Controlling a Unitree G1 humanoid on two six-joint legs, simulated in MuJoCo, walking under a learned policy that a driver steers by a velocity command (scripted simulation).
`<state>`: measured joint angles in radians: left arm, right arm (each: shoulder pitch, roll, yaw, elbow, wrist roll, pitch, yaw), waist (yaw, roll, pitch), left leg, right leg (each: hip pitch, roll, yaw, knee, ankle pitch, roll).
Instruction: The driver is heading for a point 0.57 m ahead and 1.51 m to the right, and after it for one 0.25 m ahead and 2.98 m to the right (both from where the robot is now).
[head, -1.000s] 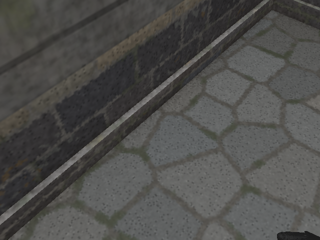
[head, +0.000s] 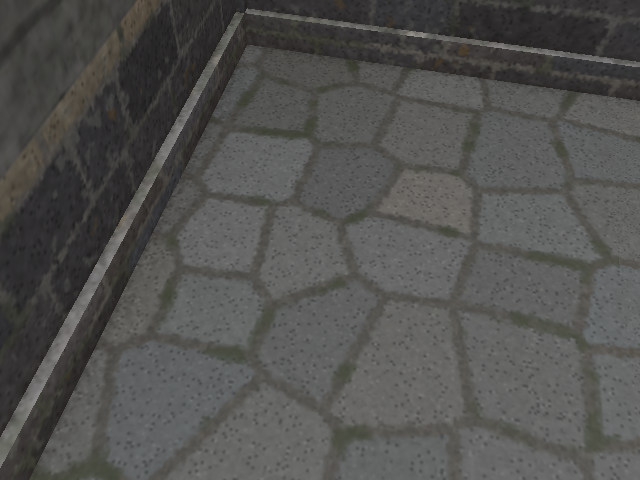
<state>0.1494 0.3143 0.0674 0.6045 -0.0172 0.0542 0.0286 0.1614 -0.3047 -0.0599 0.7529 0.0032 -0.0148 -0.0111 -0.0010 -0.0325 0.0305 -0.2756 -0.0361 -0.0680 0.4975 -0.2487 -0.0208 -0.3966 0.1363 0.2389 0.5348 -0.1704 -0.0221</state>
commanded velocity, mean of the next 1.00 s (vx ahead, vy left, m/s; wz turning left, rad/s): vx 0.03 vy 0.00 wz -0.60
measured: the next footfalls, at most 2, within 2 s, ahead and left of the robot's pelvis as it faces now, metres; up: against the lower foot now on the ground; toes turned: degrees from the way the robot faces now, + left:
right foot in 0.40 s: -0.01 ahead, -0.15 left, +0.00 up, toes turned -16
left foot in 0.90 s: +0.08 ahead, +0.05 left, +0.00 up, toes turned -37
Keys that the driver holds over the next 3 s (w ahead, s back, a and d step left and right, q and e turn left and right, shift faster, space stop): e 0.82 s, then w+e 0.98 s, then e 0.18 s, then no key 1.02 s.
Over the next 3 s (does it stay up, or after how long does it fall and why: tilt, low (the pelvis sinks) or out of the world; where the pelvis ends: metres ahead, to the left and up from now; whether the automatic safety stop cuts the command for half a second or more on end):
stays up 0.29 -0.49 0.01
